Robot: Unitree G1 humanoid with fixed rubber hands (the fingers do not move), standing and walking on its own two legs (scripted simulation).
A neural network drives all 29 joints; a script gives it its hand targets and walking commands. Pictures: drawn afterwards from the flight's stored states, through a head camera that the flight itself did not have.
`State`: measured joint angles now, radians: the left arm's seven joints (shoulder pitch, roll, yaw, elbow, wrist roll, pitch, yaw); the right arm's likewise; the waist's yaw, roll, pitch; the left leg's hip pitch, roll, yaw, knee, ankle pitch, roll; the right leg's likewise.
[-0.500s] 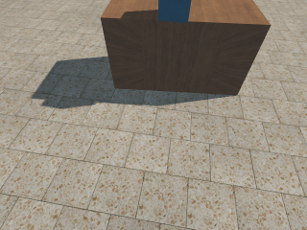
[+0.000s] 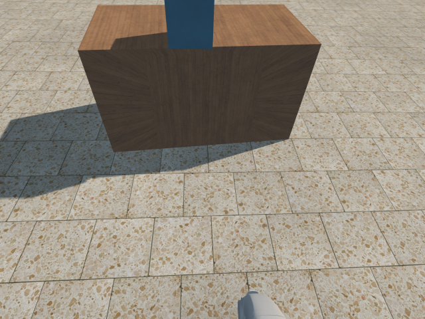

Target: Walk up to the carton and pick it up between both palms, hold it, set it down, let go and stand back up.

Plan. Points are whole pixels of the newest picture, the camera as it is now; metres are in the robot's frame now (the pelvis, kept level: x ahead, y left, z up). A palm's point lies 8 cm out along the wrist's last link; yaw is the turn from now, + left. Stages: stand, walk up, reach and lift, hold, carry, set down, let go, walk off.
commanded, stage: walk up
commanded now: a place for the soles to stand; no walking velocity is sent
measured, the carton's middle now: (190, 13) +1.37 +0.12 +0.03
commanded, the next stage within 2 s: none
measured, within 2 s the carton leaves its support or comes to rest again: neither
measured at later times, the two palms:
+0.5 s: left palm (93, 273) +0.25 +0.27 -0.13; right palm (313, 252) +0.29 -0.23 -0.11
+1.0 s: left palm (115, 154) +0.59 +0.31 -0.12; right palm (273, 215) +0.40 -0.16 -0.14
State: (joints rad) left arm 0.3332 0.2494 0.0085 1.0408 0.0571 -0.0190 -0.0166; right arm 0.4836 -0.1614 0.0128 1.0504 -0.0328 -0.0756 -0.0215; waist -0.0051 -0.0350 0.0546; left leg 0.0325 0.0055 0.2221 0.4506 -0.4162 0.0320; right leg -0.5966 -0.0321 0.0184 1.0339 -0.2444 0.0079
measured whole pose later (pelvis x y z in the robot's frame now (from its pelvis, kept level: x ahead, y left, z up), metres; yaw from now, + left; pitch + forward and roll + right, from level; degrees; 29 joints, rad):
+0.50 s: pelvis +0.24 +0.02 +0.00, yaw +0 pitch -3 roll -2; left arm 0.36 0.23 0.01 0.94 0.04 -0.08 0.01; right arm 0.33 -0.25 -0.02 0.85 -0.05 -0.03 0.05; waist 0.02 0.02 0.05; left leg -0.56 0.13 -0.03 0.93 -0.30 -0.02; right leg -0.18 -0.02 -0.15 0.53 -0.29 -0.03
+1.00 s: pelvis +0.49 +0.07 -0.01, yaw -1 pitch -3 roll +1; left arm 0.25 0.24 0.00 0.82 0.04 -0.04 -0.05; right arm 0.52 -0.21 0.01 0.96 -0.04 -0.06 0.01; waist -0.06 0.00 0.07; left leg -0.07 0.06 0.12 0.58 -0.45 -0.03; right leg -0.53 -0.08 -0.05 0.75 -0.16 -0.01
